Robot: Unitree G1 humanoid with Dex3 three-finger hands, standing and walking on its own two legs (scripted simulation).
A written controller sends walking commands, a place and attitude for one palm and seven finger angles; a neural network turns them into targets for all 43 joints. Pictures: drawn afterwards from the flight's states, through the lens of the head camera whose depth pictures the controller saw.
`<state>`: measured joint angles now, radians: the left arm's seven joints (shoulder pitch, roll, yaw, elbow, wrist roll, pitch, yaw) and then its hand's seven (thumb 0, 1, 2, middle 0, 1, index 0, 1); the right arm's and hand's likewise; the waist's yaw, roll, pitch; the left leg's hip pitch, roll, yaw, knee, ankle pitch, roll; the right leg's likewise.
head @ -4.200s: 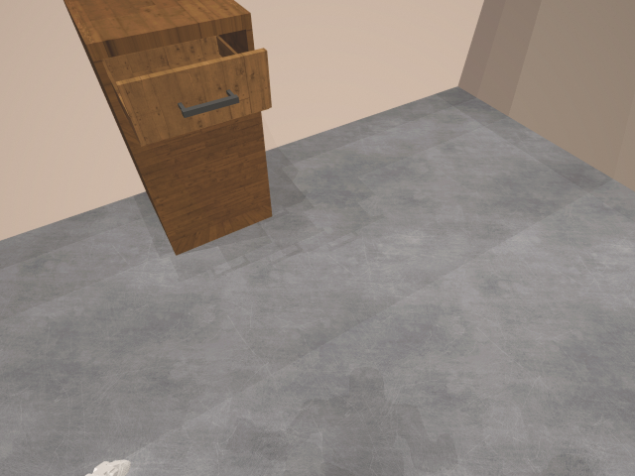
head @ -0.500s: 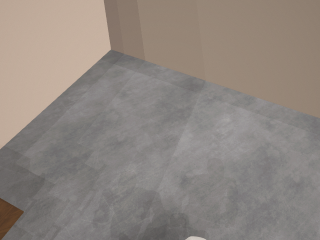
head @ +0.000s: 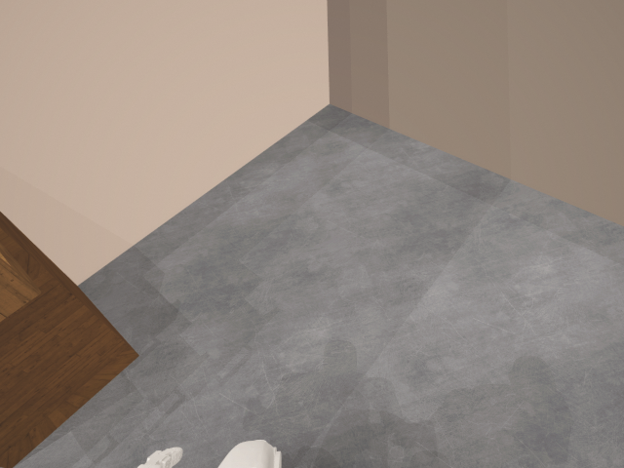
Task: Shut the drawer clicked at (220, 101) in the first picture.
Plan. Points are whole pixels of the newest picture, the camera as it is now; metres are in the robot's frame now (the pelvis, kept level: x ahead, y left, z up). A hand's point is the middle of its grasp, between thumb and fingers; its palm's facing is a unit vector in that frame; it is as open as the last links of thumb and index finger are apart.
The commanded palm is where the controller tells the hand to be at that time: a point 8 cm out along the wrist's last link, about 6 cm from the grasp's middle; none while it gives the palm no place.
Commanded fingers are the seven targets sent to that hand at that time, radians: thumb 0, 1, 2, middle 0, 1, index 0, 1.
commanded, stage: turn to face it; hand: left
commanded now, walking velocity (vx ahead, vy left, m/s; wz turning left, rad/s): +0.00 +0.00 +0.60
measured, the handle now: out of the picture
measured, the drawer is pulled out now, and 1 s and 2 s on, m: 0.15 0.15 0.15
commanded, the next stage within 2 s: take the last steps up to it in 1.42 s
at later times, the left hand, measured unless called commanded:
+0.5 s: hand out of the picture +0.02 +0.29 -0.17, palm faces +0.32 -0.91 -0.26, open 7.4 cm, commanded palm none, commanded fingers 0.00 0.90 0.90 -0.20 -0.30 -0.20 -0.30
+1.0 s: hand out of the picture -0.02 +0.22 -0.15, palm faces +0.56 -0.78 -0.27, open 7.4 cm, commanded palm none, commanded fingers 0.00 0.90 0.90 -0.20 -0.30 -0.20 -0.30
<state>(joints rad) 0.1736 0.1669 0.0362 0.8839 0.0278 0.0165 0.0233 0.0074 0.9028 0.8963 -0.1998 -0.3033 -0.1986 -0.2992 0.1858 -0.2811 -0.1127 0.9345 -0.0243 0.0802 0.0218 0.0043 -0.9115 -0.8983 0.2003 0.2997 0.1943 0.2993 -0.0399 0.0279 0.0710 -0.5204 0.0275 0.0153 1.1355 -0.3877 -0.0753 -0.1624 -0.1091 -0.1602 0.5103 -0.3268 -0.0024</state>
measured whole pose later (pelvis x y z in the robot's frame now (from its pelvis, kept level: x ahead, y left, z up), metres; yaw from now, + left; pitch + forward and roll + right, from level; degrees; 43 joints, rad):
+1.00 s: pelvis +0.02 +0.01 +0.00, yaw +36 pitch -1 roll +1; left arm 0.21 0.18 0.03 0.87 0.03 0.02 0.02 0.01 0.90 0.90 -0.20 -0.30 -0.20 -0.30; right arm 0.19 -0.28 -0.10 0.95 -0.02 0.09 0.03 0.00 -0.91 -0.90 0.20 0.30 0.19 0.30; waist -0.03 0.02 0.09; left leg -0.47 0.04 0.01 1.05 -0.40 -0.08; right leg -0.15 -0.13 -0.21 0.52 -0.33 0.02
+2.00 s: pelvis +0.06 +0.07 +0.01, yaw +52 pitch -2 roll +1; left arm 0.43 0.11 0.02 1.09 0.02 -0.04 0.02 0.01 0.91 0.90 -0.20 -0.30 -0.20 -0.30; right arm 0.36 -0.21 -0.08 1.08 -0.03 0.02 0.01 0.01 -0.91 -0.90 0.20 0.30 0.20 0.30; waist -0.02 0.04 -0.01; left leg -0.53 0.05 0.00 1.04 -0.22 0.00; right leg 0.01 -0.01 -0.10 0.30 -0.28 -0.04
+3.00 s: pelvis +0.15 +0.17 +0.00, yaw +52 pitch -1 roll +3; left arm 0.19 0.13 0.04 0.98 0.02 0.02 0.04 0.01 0.91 0.90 -0.20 -0.30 -0.20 -0.30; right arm 0.23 -0.22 -0.08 1.04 -0.02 0.08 -0.01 0.00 -0.91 -0.90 0.20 0.30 0.19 0.30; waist 0.01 0.05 0.09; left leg -0.40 -0.01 -0.03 1.12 -0.40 -0.06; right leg -0.29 -0.05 -0.07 0.48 -0.17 -0.05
